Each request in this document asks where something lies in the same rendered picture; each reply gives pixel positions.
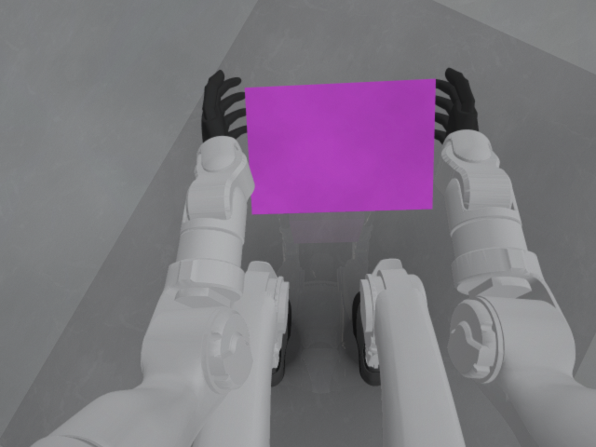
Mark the robot left thigh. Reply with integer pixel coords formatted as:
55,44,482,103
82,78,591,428
193,271,289,447

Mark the left robot hand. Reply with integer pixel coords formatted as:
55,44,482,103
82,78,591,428
201,70,247,142

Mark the carton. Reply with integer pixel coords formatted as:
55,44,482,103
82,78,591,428
245,79,436,214

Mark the left robot upper arm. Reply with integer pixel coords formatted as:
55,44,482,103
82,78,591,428
30,306,253,447

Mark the right robot hand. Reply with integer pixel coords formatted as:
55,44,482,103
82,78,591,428
434,68,479,144

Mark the right robot forearm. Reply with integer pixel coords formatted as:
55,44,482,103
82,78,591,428
434,129,576,369

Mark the left robot foot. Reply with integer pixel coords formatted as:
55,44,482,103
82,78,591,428
271,300,291,386

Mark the left robot forearm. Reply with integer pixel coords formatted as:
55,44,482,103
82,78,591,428
141,136,255,365

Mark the right robot upper arm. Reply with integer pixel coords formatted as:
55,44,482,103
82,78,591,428
447,296,596,447

